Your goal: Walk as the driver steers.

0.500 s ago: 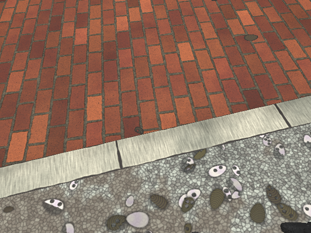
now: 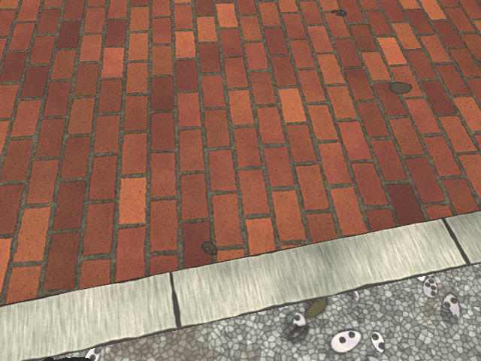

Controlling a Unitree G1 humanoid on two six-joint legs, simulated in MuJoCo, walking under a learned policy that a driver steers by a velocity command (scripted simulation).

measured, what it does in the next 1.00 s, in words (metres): walks ahead: right foot, then left foot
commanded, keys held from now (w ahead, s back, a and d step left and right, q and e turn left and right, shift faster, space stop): q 0.34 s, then w+q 0.06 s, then w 0.20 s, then w+e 0.40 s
